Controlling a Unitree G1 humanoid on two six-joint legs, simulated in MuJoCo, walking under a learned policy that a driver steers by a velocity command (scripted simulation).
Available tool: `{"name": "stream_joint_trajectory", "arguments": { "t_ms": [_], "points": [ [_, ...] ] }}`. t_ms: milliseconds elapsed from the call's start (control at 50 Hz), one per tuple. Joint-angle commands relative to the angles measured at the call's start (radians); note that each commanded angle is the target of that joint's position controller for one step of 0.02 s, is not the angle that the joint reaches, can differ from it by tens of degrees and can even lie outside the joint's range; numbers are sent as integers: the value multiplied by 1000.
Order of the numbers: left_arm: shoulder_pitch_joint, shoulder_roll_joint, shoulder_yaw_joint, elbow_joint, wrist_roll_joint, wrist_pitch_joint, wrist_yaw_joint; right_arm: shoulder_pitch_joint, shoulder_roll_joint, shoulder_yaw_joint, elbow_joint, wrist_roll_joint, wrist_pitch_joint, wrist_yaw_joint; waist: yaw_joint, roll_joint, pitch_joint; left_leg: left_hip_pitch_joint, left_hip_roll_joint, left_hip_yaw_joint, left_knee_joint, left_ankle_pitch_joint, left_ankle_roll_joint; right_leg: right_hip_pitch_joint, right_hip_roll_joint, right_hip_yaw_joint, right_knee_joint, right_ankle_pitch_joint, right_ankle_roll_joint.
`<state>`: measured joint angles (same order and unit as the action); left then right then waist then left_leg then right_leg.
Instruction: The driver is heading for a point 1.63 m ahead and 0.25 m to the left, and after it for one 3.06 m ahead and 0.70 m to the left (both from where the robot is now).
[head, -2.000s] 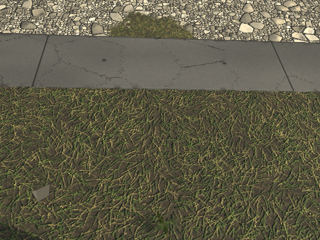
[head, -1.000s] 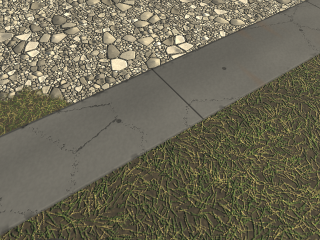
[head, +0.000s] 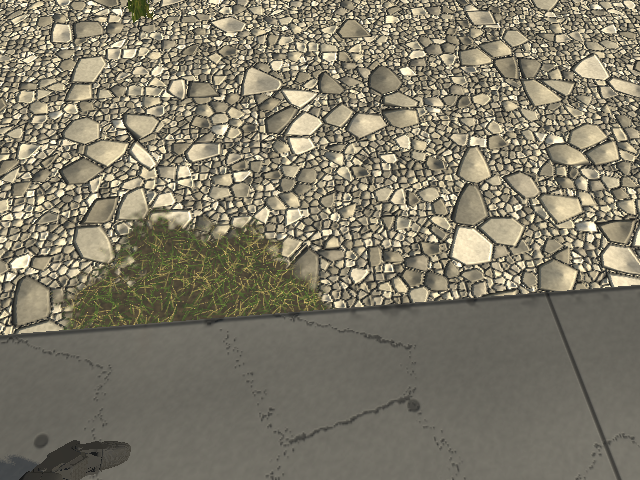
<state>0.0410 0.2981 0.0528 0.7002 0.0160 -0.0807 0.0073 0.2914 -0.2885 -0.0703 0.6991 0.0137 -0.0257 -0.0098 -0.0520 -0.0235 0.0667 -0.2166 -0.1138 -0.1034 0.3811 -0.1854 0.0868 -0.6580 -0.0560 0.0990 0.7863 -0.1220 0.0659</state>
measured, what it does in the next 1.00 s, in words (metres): walks ahead: right foot, then left foot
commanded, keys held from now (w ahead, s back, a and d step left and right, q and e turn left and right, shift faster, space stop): q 0.02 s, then no key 0.98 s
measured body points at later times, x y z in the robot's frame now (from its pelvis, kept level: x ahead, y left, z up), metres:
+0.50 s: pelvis +0.12 -0.03 -0.01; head +0.14 -0.02 +0.44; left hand +0.22 +0.23 -0.13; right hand +0.26 -0.28 -0.13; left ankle +0.10 +0.11 -0.75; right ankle +0.20 -0.13 -0.75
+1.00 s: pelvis +0.15 +0.00 -0.01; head +0.16 +0.00 +0.44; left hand +0.21 +0.27 -0.15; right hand +0.25 -0.24 -0.14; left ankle +0.10 +0.11 -0.75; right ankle +0.21 -0.13 -0.75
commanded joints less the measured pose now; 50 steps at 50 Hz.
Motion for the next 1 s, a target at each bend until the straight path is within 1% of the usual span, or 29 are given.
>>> {"name": "stream_joint_trajectory", "arguments": {
  "t_ms": [20,60,100,120,140,160,180,200,220,240,260,280,300,320,340,360,380,400,420,440,460,480,500,520,540,600,640,800,1000],
  "points": [
    [-11,57,11,-51,-10,3,-8,-11,-172,-49,-61,8,11,-24,18,120,-156,-27,186,-133,-10,523,93,198,89,-55,-146,148,10],
    [-26,72,15,-53,-10,2,-16,-4,-156,-44,-55,4,20,-29,10,130,-158,27,211,-181,29,452,85,196,86,-34,-207,147,1],
    [-10,97,26,-51,-4,-7,-21,-13,-139,-38,-56,-3,22,-33,19,142,-155,78,236,-241,91,424,79,210,76,-18,-255,110,-26],
    [14,100,30,-46,0,-14,-22,-31,-128,-34,-59,-4,21,-33,37,150,-153,89,231,-257,132,418,70,242,73,-24,-298,116,-47],
    [51,101,32,-38,8,-24,-20,-52,-112,-28,-65,-3,18,-32,67,139,-162,80,193,-245,197,395,43,326,59,-36,-385,231,-75],
    [86,144,37,-44,27,-31,-12,-36,-71,-14,-81,-19,11,-29,67,62,-237,24,124,-199,335,269,2,496,-63,61,-370,537,-129],
    [108,176,38,-45,51,-22,-6,108,-38,-1,-68,-20,6,-28,10,-152,-318,-180,1,-123,571,-290,-66,743,-275,298,-318,917,-313],
    [149,107,26,-19,22,-7,-10,165,-90,-3,-53,-15,12,-23,11,-229,-388,-266,15,-110,706,-538,-112,768,-386,495,-357,742,-420],
    [119,65,12,-33,-4,1,-15,118,-160,-24,-36,-6,29,-24,33,-108,-313,-289,53,-120,780,-506,-140,693,-333,452,-379,513,-390],
    [95,60,8,-34,-5,14,-18,44,-164,-29,-40,-4,50,-30,44,-59,-261,-312,67,-90,811,-453,-161,640,-273,375,-397,338,-339],
    [57,55,1,-36,-5,24,-21,16,-154,-30,-41,-6,69,-34,38,-46,-203,-311,84,-75,784,-416,-171,557,-234,318,-430,205,-308],
    [21,60,-1,-36,-2,33,-20,5,-138,-27,-42,-8,82,-34,24,-64,-164,-267,109,-59,714,-373,-175,471,-198,268,-465,95,-283],
    [-3,70,2,-31,4,43,-20,11,-102,-16,-36,-7,86,-32,10,-93,-137,-197,114,-16,611,-343,-177,394,-143,195,-492,41,-256],
    [-11,70,4,-26,7,49,-18,16,-70,-5,-27,-9,83,-31,13,-119,-132,-142,111,24,521,-329,-177,363,-108,145,-502,36,-246],
    [1,72,5,-18,6,53,-16,9,-51,2,-21,-13,77,-30,25,-135,-142,-104,112,44,446,-314,-174,370,-98,122,-499,43,-249],
    [22,78,8,-8,3,56,-13,-2,-46,5,-17,-15,71,-28,39,-140,-158,-78,116,48,380,-283,-168,393,-104,122,-492,40,-258],
    [36,83,9,-1,-1,58,-10,-3,-53,3,-10,-14,67,-26,45,-137,-173,-52,118,51,317,-225,-160,410,-114,130,-484,20,-265],
    [35,84,8,3,-6,60,-9,5,-57,0,1,-13,65,-24,38,-128,-181,-15,118,57,237,-150,-148,410,-117,131,-474,-22,-262],
    [31,82,5,6,-12,63,-7,18,-55,0,14,-15,63,-22,26,-121,-177,36,112,72,145,-68,-131,387,-112,125,-469,-82,-248],
    [48,71,-1,16,-15,63,-6,11,-58,0,17,-22,63,-19,24,-110,-165,79,109,74,79,-26,-110,354,-97,118,-472,-166,-216],
    [70,55,-8,28,-11,58,-8,-12,-79,-1,3,-37,61,-20,32,-78,-152,115,154,23,66,17,-84,305,-80,106,-466,-257,-165],
    [87,55,-7,27,0,53,-13,-39,-131,-10,-8,-41,61,-22,67,8,-116,66,209,-38,69,-39,-44,279,-27,47,-439,-317,-118],
    [62,47,-7,26,5,50,-14,-34,-114,-11,14,-38,55,-18,67,84,-87,-57,194,-38,48,-214,-21,343,24,-25,-407,-279,-82],
    [43,42,-9,28,7,49,-12,-49,-70,2,11,-41,44,-15,62,92,-67,-117,187,-40,13,-279,-27,399,31,-35,-367,-216,-70],
    [50,31,-10,36,2,50,-10,-59,-54,9,16,-45,34,-14,70,107,-60,-145,185,-39,-3,-273,-44,429,30,-39,-347,-171,-76],
    [85,34,-8,67,-1,55,-2,-48,-56,11,26,-35,6,-14,74,95,-53,-131,176,-28,17,-150,-67,445,27,-37,-322,-72,-92],
    [88,33,-7,83,-4,56,0,-27,-59,11,37,-29,1,-16,68,75,-59,-110,171,-23,33,-93,-67,449,26,-37,-316,-25,-91],
    [93,40,0,160,-12,69,10,2,-44,17,75,-24,1,-18,60,30,-73,-66,154,-1,49,29,-65,487,20,-32,-302,95,-81],
    [86,46,6,258,-17,86,27,9,-31,20,148,-22,-1,-18,63,32,-66,-40,141,20,27,77,-65,514,19,-31,-310,114,-76]
  ]
}}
